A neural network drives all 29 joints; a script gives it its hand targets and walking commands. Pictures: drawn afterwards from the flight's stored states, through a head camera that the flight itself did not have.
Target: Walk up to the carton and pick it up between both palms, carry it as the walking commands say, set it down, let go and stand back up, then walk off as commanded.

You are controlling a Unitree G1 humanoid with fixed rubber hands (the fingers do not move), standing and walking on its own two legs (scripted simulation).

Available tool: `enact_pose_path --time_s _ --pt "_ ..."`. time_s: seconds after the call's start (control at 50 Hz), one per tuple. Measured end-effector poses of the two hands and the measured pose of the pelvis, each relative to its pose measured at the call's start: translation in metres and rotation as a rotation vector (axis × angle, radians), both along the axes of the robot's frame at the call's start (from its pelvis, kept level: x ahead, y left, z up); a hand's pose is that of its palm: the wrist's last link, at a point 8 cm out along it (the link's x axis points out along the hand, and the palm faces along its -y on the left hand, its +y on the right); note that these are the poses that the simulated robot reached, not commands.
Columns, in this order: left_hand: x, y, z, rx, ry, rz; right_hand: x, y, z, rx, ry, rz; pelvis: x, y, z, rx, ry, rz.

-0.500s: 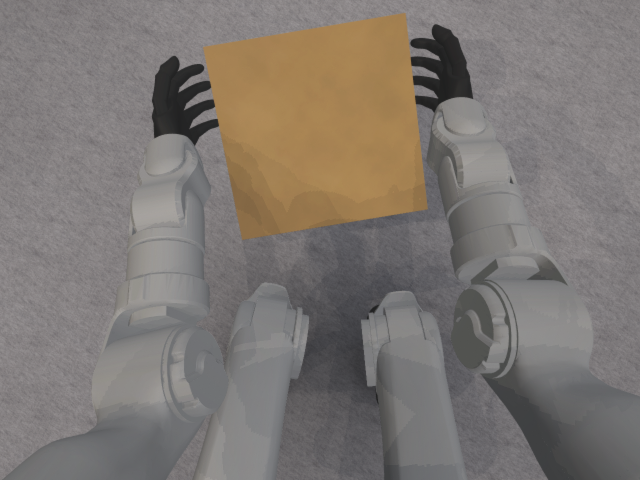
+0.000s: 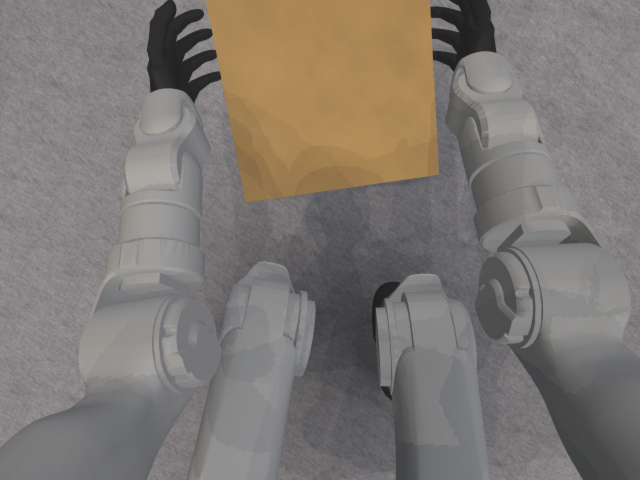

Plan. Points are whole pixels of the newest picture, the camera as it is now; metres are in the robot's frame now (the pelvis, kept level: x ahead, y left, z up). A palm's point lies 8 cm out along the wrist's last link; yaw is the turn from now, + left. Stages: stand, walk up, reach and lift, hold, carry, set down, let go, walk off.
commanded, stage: set down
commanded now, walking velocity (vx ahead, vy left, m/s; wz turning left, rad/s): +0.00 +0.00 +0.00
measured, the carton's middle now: (325, 94) +0.52 +0.02 -0.24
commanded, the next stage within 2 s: none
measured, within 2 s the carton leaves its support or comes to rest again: rests again in 2.00 s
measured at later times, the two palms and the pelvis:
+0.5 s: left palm (187, 95) +0.50 +0.17 -0.18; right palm (460, 65) +0.54 -0.13 -0.19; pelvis +0.01 +0.00 -0.02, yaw +0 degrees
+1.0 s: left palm (184, 99) +0.50 +0.18 -0.19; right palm (454, 73) +0.54 -0.13 -0.20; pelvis +0.00 +0.00 -0.03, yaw +0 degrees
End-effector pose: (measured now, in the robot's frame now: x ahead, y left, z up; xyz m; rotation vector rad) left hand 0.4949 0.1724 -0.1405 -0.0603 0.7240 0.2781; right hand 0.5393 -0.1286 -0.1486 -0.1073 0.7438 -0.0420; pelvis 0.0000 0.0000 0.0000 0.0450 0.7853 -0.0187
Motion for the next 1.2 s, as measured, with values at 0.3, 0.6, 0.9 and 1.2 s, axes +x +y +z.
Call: enact_pose_path --time_s 0.3,0.6,0.9,1.2 --pt "0.006 0.003 -0.032 0.002 0.022 -0.02 0.006 0.0 -0.032 -0.002 0.028 0.029 0.009 0.002 -0.014 -0.012 -0.057 0.004" --pt "0.002 0.002 -0.04 -0.004 0.022 -0.023 0.003 -0.001 -0.041 -0.001 0.037 0.042 0.004 -0.001 -0.025 -0.008 -0.111 0.007" --pt "0.002 0.006 -0.047 0.001 0.042 -0.049 -0.001 -0.001 -0.052 0.009 0.057 0.066 0.0 -0.002 -0.03 -0.007 -0.143 0.009" --pt "0.005 0.011 -0.054 0.002 0.057 -0.06 0.002 0.002 -0.055 0.03 0.059 0.084 0.002 -0.001 -0.033 -0.009 -0.145 0.012"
